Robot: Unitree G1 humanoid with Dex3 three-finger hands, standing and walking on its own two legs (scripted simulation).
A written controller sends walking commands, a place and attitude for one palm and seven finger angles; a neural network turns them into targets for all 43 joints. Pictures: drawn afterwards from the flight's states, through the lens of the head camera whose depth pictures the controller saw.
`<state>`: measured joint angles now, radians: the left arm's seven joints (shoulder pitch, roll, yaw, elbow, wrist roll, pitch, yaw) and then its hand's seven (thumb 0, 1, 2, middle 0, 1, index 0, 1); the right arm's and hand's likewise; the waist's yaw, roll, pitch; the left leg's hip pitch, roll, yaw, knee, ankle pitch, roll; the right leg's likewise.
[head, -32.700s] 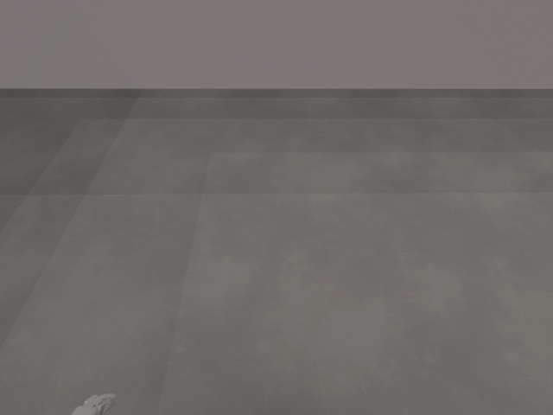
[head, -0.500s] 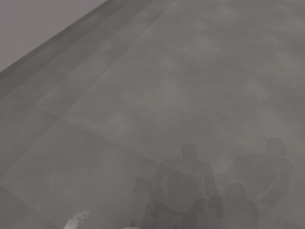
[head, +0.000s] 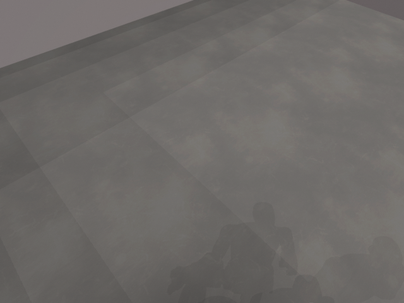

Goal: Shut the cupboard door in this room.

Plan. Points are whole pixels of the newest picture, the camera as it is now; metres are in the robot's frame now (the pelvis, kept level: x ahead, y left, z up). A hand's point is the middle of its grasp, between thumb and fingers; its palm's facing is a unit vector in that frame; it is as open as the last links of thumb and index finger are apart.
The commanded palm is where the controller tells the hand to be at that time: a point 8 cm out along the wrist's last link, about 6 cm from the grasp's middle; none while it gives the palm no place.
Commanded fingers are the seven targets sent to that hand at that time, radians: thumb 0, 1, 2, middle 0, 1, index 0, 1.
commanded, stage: turn or walk to find it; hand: left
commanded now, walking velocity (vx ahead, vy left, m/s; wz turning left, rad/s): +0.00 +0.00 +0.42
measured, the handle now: out of the picture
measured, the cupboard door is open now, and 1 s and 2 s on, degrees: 82 82 82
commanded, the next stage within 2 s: none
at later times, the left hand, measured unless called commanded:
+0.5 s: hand out of the picture +0.06 +0.18 -0.14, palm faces +0.17 -0.94 -0.29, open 7.4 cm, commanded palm none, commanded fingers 0.00 0.90 0.90 -0.20 -0.30 -0.20 -0.30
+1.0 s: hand out of the picture -0.12 +0.18 -0.18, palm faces +0.47 -0.85 -0.24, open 7.4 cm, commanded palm none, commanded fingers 0.00 0.90 0.90 -0.20 -0.30 -0.20 -0.30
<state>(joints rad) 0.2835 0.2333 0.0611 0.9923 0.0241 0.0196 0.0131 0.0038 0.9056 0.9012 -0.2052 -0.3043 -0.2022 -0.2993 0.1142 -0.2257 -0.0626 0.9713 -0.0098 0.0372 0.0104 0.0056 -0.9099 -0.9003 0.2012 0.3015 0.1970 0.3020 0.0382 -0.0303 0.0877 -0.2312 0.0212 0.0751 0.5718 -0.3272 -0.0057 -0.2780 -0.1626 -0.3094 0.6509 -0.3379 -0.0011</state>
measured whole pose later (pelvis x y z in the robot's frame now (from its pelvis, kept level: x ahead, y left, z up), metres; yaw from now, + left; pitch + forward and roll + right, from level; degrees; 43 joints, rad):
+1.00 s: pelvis -0.04 -0.02 +0.00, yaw +25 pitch +0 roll +0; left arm 0.26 0.25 0.07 0.99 0.02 0.05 0.02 0.00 0.91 0.90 -0.20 -0.30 -0.20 -0.30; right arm 0.12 -0.21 -0.06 0.96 -0.01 0.03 0.01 0.01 -0.91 -0.90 0.20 0.30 0.20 0.30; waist 0.04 -0.05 0.09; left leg -0.25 0.01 0.07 0.61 -0.35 0.02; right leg -0.33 -0.16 -0.21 0.81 -0.50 0.04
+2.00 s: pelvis -0.06 -0.06 +0.00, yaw +50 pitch -1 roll +0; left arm 0.27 0.25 0.06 1.01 0.02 0.05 0.02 0.00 0.91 0.90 -0.20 -0.30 -0.20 -0.30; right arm 0.11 -0.20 -0.05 0.96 -0.01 0.02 0.01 0.00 -0.91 -0.90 0.20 0.30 0.20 0.30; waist 0.04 -0.05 0.08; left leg -0.23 0.01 0.07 0.59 -0.34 0.02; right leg -0.35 -0.14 -0.21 0.83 -0.51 0.04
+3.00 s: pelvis -0.07 -0.07 +0.01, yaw +75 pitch +0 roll -2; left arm 0.20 0.26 0.07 0.99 0.02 0.06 0.01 0.01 0.91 0.90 -0.20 -0.30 -0.20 -0.30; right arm 0.14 -0.19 -0.05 0.96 -0.02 0.01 -0.01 0.00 -0.91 -0.90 0.21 0.30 0.20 0.30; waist 0.02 -0.02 0.08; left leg -0.22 0.01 0.02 0.49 -0.28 0.04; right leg -0.45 -0.10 -0.06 1.09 -0.44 0.08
